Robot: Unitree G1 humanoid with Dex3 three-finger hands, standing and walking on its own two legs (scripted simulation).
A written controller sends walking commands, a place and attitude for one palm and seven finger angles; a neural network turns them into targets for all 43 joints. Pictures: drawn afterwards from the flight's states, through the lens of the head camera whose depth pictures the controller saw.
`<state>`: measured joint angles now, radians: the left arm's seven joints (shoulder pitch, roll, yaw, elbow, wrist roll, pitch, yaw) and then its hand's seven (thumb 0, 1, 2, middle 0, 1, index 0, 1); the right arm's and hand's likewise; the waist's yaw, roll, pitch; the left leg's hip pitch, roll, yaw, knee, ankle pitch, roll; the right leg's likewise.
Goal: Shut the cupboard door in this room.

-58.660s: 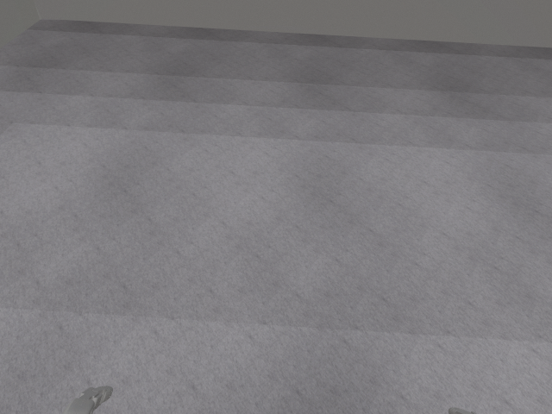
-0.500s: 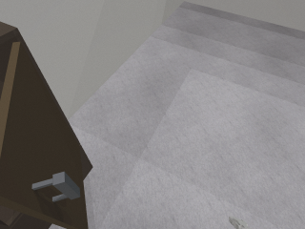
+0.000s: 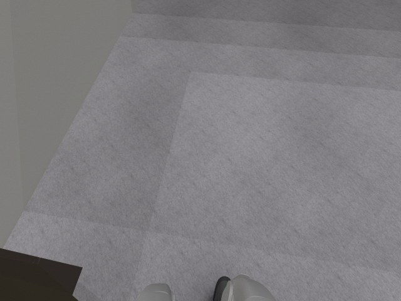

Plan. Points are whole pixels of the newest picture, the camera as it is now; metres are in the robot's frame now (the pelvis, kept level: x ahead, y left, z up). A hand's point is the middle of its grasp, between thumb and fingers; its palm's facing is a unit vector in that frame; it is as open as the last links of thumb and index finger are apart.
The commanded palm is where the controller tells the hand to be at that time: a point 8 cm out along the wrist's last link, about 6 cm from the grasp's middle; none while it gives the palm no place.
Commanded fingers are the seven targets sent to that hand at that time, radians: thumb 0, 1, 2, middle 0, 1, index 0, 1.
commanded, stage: walk to a spot facing it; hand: left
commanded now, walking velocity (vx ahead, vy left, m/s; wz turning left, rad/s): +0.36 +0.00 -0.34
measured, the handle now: out of the picture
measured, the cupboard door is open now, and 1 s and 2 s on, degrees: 67 100 100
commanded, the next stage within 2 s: turn to face it in 1.22 s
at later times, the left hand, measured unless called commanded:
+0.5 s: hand (149, 296) +0.12 +0.13 -0.13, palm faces +0.04 -0.98 -0.21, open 7.4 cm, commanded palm none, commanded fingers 0.00 0.90 0.90 -0.20 -0.30 -0.20 -0.30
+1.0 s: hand (196, 181) +0.40 +0.07 -0.15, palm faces -0.11 -0.99 -0.13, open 7.4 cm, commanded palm none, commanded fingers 0.00 0.90 0.90 -0.20 -0.30 -0.20 -0.30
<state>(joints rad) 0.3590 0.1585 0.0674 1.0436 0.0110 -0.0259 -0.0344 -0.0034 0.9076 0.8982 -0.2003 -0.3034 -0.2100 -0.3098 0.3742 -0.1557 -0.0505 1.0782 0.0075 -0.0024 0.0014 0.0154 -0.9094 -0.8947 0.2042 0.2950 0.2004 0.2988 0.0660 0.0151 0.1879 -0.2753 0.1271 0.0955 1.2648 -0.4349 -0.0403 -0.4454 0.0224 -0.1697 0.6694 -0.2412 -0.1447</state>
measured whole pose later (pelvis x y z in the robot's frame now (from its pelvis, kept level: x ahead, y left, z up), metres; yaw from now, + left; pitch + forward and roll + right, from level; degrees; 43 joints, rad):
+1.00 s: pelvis +0.42 -0.08 +0.02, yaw -17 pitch +0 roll +1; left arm 0.46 0.07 0.08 1.07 0.04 -0.02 -0.02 0.00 0.91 0.90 -0.20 -0.30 -0.20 -0.30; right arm 0.28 -0.16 -0.08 1.03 -0.02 -0.06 -0.02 0.00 -0.95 -0.90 0.20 0.29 0.20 0.30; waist 0.07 0.00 0.02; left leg -0.08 0.08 0.22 0.48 -0.38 -0.03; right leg -0.52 -0.14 -0.11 0.77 -0.19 0.03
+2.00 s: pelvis +0.68 -0.19 +0.01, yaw +7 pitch +3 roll +0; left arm 0.09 0.20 0.06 0.85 0.02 0.02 0.01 0.00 0.91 0.90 -0.20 -0.30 -0.20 -0.30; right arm 0.21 -0.21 -0.10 0.91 -0.02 0.04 0.01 0.01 -0.91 -0.89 0.21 0.30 0.20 0.30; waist -0.04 0.04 0.05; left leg -0.45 -0.06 -0.12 0.59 -0.18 0.00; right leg -0.32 -0.02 -0.04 0.57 -0.31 0.06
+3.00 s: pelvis +0.75 -0.21 +0.02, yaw +45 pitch +0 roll +2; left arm 0.11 0.17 0.02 0.83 0.02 0.00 0.01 0.00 0.90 0.90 -0.20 -0.30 -0.20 -0.30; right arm 0.23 -0.27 -0.10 0.95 -0.01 0.07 0.01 0.01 -0.91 -0.89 0.20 0.29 0.20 0.30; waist -0.05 0.06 0.10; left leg -0.46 -0.03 -0.05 1.14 -0.48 -0.06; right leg -0.30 -0.09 -0.14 0.59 -0.30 -0.02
